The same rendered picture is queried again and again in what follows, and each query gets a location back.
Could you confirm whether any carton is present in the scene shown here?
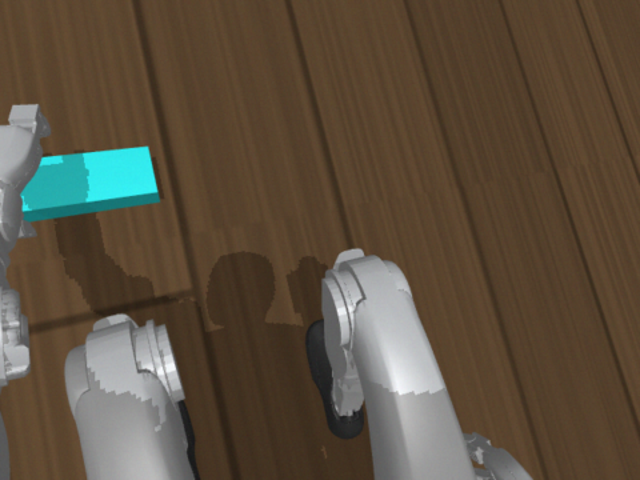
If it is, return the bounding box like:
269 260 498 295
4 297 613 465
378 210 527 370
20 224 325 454
20 146 160 222

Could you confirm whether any left robot arm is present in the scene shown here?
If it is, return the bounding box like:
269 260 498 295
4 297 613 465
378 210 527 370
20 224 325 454
0 182 31 480

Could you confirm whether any right robot foot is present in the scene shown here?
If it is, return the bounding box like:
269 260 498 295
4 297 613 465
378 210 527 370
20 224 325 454
305 319 364 439

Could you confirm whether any left robot foot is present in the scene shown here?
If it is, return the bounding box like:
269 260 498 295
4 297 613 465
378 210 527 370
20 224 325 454
178 400 201 480

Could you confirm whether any left robot hand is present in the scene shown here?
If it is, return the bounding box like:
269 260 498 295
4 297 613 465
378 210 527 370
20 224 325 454
0 104 51 239

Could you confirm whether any right robot hand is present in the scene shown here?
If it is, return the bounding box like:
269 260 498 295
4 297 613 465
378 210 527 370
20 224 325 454
463 432 533 480

